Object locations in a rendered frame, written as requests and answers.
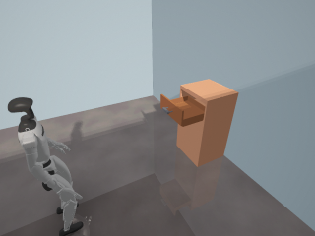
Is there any robot right hand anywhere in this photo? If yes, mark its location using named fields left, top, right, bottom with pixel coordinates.
left=59, top=187, right=83, bottom=206

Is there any right robot thigh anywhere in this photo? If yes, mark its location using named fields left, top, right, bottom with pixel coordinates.
left=42, top=173, right=76, bottom=208

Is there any cabinet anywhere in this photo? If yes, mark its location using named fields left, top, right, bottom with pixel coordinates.
left=176, top=79, right=239, bottom=167

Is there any handle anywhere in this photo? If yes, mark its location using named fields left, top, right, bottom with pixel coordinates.
left=162, top=107, right=173, bottom=114

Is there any robot left hand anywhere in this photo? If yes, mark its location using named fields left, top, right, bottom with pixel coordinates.
left=54, top=142, right=70, bottom=154

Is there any humanoid robot head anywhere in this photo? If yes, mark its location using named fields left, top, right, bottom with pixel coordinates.
left=7, top=97, right=36, bottom=133

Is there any left robot forearm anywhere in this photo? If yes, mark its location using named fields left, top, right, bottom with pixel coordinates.
left=46, top=137, right=58, bottom=148

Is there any right robot forearm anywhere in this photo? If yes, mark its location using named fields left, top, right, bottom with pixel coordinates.
left=31, top=165, right=65, bottom=194

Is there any drawer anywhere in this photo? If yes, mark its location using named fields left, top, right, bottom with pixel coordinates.
left=160, top=94, right=206, bottom=127

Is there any right robot upper arm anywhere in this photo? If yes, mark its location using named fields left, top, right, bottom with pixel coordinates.
left=21, top=132, right=43, bottom=174

